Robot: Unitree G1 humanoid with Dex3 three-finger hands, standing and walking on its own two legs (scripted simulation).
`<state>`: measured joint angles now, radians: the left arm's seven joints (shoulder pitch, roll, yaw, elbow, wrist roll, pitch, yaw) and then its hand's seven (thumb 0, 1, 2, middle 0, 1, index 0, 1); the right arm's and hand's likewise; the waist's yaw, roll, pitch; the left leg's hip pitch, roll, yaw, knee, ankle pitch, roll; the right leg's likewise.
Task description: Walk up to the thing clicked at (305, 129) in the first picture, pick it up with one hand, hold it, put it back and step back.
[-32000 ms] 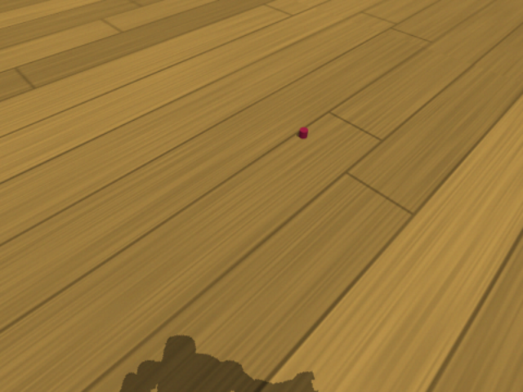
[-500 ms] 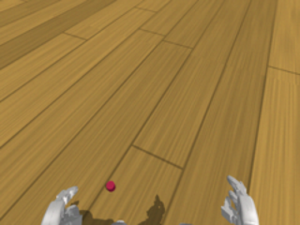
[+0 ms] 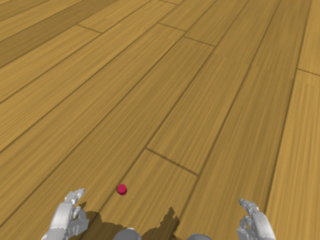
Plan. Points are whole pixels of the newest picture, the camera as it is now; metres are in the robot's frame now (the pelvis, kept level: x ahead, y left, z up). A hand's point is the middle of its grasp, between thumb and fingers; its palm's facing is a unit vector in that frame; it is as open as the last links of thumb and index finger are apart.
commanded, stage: stand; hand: left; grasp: from above
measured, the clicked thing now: (122, 189) +0.45 +0.22 -0.70
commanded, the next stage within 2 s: none
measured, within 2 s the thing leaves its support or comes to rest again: neither
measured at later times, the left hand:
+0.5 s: hand out of the picture +0.04 +0.24 -0.12, palm faces +0.01 -0.95 -0.32, open 7.4 cm
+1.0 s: hand out of the picture +0.04 +0.23 -0.11, palm faces +0.00 -0.94 -0.34, open 7.4 cm
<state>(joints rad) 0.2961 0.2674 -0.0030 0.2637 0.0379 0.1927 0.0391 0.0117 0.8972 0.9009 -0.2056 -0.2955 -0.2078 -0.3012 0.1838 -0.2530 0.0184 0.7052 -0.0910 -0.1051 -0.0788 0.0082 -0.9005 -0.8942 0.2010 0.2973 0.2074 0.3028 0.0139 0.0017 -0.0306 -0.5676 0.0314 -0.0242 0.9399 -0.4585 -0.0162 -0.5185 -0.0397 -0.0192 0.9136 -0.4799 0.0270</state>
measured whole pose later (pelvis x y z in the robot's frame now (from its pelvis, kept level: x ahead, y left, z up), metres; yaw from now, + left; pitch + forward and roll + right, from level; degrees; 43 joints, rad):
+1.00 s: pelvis -0.01 -0.01 +0.06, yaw -1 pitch -4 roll +0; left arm 0.16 0.30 0.03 1.14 0.03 0.00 0.02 0.01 0.90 0.90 -0.21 -0.30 -0.21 -0.30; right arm 0.16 -0.31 -0.03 1.12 -0.03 0.00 -0.01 0.00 -0.91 -0.89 0.20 0.30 0.21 0.30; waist 0.00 0.01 0.06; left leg -0.14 0.03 0.00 0.38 -0.18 -0.03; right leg -0.11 -0.03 -0.01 0.38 -0.21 0.03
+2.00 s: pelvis +0.01 -0.01 +0.06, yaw -2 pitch -2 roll +0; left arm 0.12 0.32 0.02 1.15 0.02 0.00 0.01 0.01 0.90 0.90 -0.21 -0.30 -0.21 -0.30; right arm 0.12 -0.33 -0.01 1.15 -0.02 0.00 0.00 0.00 -0.91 -0.89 0.20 0.30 0.21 0.30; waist -0.01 0.01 0.06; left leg -0.11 0.05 0.02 0.32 -0.17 -0.04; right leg -0.10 -0.02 0.00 0.34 -0.20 0.01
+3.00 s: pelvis -0.09 +0.02 +0.04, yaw -5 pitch -2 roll -1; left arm 0.09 0.40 0.06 0.86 0.01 0.07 0.02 0.01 0.90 0.90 -0.20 -0.30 -0.21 -0.30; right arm 0.13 -0.35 -0.04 0.86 -0.03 0.02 -0.02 0.00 -0.90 -0.89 0.20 0.30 0.21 0.30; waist -0.03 -0.03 0.22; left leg -0.33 0.02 0.04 0.61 -0.25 0.03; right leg -0.39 0.08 0.12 1.02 -0.53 0.02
